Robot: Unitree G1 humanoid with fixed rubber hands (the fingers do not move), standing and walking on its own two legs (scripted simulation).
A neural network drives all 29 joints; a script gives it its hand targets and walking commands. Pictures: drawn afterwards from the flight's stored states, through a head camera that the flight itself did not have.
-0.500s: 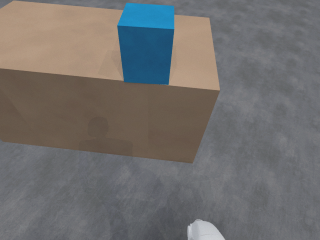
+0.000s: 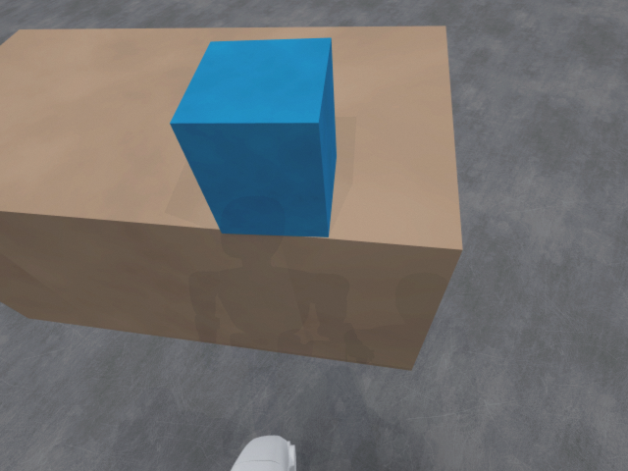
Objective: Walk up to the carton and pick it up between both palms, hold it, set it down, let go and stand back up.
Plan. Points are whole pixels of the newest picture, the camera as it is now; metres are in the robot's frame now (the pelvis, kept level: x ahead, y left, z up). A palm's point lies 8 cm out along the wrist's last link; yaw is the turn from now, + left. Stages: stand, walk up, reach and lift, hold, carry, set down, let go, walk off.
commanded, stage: walk up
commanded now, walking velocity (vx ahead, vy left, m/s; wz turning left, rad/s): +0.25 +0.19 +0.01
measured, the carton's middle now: (272, 143) +0.61 +0.10 +0.03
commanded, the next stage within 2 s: none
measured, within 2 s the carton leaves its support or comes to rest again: neither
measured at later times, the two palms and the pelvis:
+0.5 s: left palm out of the picture +0.11 +0.31 -0.16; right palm (443, 446) +0.16 -0.14 -0.13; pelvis +0.11 +0.09 +0.00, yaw +2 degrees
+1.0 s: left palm out of the picture +0.12 +0.29 -0.15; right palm out of the picture +0.09 -0.13 -0.15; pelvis +0.13 +0.08 +0.00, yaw +1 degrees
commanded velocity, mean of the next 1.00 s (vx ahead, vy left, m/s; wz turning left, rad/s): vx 0.07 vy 0.03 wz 0.02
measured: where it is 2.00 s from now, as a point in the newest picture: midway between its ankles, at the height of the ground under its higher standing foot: outside the picture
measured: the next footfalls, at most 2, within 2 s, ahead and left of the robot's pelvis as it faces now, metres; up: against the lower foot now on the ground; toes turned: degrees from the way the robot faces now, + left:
left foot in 0.28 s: +0.18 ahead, +0.21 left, +0.00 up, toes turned +1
right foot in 0.60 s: +0.16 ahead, -0.02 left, +0.00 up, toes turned -2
